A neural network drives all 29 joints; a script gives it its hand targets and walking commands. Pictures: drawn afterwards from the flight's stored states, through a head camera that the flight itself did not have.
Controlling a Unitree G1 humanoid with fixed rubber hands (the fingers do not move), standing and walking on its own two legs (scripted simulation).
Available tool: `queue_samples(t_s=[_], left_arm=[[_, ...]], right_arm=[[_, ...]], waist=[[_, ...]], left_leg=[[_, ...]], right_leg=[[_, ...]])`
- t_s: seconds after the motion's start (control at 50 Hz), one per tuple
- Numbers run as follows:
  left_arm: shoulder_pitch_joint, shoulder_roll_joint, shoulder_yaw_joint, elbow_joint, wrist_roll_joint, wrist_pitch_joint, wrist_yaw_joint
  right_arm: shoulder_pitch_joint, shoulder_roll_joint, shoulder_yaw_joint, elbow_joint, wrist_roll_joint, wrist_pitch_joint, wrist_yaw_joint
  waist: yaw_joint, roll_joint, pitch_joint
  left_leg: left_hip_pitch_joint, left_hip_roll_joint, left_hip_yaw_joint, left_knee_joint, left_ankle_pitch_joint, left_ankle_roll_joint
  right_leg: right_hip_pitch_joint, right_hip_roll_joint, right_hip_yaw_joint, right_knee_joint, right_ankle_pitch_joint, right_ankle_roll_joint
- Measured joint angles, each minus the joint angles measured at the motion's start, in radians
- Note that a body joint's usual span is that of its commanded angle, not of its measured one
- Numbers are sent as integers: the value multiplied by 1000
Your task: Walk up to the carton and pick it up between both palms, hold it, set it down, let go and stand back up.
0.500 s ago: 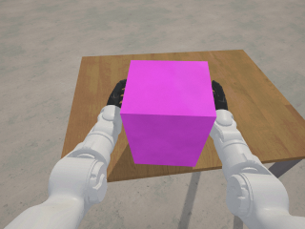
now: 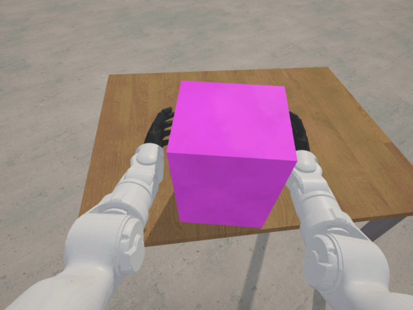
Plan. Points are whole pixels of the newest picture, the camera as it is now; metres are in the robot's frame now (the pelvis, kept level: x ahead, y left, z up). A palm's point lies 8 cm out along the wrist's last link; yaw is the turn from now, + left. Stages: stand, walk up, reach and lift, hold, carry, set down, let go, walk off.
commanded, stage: set down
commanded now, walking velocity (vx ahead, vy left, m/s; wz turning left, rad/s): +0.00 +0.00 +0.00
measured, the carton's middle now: (225, 162) +0.40 -0.07 +0.06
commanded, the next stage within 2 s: none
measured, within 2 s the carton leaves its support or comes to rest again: rests again in 0.40 s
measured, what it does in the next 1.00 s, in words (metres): stands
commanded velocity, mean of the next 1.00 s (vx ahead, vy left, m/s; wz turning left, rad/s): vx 0.00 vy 0.00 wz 0.00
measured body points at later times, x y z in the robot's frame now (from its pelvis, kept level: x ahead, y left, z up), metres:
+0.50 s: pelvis +0.01 +0.00 +0.00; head +0.04 +0.02 +0.45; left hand +0.46 +0.07 +0.08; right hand +0.41 -0.22 +0.09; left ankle +0.03 +0.07 -0.74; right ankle -0.01 -0.14 -0.74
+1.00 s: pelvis -0.01 -0.01 -0.01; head +0.08 -0.01 +0.43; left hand +0.47 +0.12 +0.04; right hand +0.41 -0.22 +0.03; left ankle +0.03 +0.07 -0.74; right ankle -0.01 -0.14 -0.74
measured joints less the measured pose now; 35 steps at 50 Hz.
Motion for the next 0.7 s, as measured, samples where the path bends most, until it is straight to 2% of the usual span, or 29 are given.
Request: queue_samples(t_s=[0.3, 0.58, 0.7], left_arm=[[0, 0, 69, 11, 18, -25, -35], [0, 0, 101, 11, 54, -59, -36], [0, 1, 101, 11, 54, -56, -10]], right_arm=[[2, 15, -55, 0, -52, -30, 22], [3, 26, -86, 0, -70, -70, 30], [3, 26, -74, 5, 7, -98, 24]], waist=[[-2, -1, 1], [-4, -3, 8], [-4, -3, 9]], left_leg=[[-7, 0, 0, 0, -2, 0], [-24, 0, 0, 0, -4, 0], [-76, 0, 0, 0, 6, -1]], right_leg=[[-10, 0, 0, 5, -4, 0], [-32, 0, 0, 14, -11, 0], [-91, 1, -1, 32, -12, -4]])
